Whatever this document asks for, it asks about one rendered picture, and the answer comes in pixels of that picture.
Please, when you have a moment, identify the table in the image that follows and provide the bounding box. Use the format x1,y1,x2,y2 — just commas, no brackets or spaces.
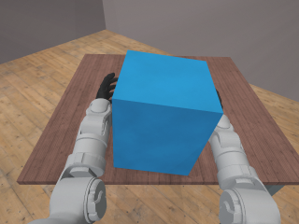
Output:
16,53,299,196

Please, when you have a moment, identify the left robot forearm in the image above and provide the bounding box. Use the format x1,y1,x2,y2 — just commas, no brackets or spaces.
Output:
49,98,113,211

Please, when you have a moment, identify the right robot upper arm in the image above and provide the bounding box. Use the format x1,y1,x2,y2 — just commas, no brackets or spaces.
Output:
219,188,280,224

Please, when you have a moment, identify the left robot upper arm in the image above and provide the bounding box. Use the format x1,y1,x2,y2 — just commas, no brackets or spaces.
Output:
27,176,107,224

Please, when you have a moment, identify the right robot forearm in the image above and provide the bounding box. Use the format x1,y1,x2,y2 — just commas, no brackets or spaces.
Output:
208,114,281,224

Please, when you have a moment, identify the carton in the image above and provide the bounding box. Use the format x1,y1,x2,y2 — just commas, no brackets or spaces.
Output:
111,49,223,175

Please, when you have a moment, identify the robot left hand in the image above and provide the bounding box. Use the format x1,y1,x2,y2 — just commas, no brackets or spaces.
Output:
95,72,119,104

